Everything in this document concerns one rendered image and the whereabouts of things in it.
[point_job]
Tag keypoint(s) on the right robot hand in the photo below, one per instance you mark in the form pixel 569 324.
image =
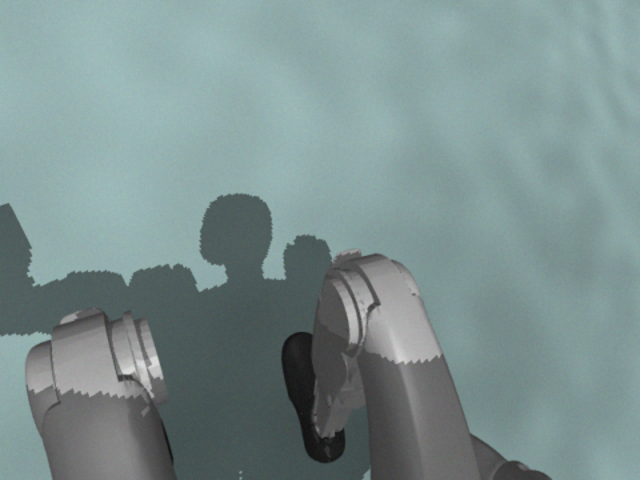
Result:
pixel 489 459

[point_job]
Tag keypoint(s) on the right robot foot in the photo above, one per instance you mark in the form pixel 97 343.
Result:
pixel 300 382

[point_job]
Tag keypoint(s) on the right robot arm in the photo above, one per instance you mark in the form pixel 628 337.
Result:
pixel 515 470

